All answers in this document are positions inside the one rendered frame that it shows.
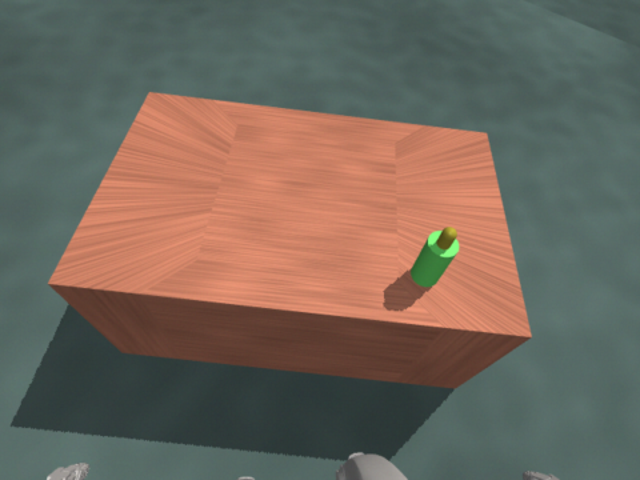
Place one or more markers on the left robot hand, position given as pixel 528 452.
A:
pixel 73 472

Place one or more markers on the bottle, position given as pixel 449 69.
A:
pixel 434 258

